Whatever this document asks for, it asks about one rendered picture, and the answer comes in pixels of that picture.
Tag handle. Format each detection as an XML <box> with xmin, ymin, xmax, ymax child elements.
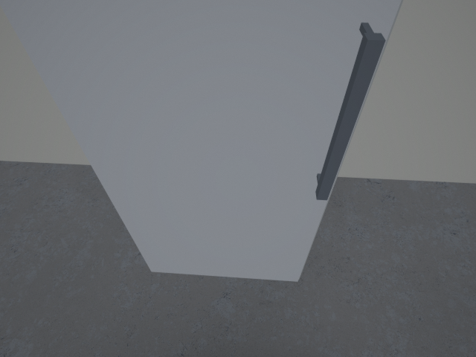
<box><xmin>315</xmin><ymin>22</ymin><xmax>386</xmax><ymax>200</ymax></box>

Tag fridge door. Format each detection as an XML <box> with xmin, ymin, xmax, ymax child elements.
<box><xmin>0</xmin><ymin>0</ymin><xmax>401</xmax><ymax>282</ymax></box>

